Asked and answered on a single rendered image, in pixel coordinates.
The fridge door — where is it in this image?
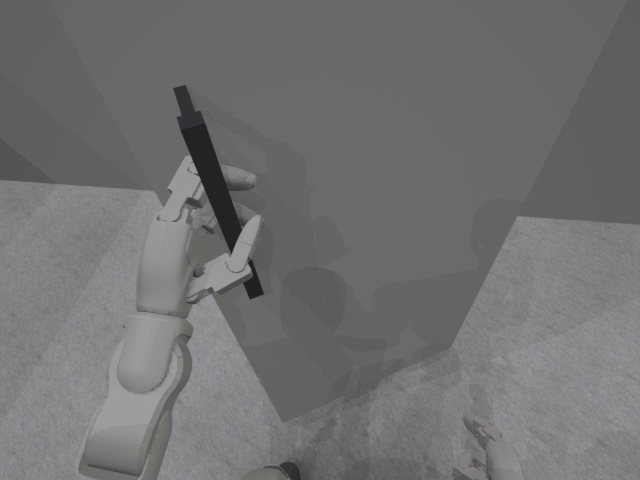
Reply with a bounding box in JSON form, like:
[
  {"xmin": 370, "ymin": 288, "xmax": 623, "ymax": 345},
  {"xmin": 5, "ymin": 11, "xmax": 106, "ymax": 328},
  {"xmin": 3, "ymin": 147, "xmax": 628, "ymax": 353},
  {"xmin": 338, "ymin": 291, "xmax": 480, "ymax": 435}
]
[{"xmin": 49, "ymin": 0, "xmax": 627, "ymax": 423}]

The left robot forearm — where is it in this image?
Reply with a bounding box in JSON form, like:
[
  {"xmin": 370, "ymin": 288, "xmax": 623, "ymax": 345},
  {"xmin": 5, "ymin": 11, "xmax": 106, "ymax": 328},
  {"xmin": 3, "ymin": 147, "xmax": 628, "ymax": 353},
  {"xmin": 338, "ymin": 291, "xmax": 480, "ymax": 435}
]
[{"xmin": 67, "ymin": 312, "xmax": 194, "ymax": 480}]

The handle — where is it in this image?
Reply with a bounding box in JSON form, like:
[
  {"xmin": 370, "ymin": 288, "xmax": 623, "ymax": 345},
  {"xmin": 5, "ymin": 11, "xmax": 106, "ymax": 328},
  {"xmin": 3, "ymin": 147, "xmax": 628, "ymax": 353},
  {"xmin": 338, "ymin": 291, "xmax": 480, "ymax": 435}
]
[{"xmin": 173, "ymin": 85, "xmax": 264, "ymax": 299}]

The left robot shin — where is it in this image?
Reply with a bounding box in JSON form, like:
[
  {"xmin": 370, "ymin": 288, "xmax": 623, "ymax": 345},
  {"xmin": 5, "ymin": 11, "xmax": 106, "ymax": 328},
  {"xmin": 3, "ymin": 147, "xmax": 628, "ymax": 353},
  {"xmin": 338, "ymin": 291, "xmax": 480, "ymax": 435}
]
[{"xmin": 263, "ymin": 464, "xmax": 289, "ymax": 478}]

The robot left hand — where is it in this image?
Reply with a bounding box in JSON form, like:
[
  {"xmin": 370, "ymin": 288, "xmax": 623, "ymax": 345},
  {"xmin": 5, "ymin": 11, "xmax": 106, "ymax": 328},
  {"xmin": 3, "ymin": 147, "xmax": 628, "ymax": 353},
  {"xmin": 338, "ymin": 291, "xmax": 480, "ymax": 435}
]
[{"xmin": 136, "ymin": 155, "xmax": 265, "ymax": 319}]

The robot right hand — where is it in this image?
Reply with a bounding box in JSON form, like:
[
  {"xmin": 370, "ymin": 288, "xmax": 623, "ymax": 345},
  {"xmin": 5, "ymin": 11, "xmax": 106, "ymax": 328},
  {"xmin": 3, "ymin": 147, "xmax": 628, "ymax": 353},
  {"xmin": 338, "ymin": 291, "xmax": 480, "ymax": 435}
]
[{"xmin": 453, "ymin": 413, "xmax": 527, "ymax": 480}]

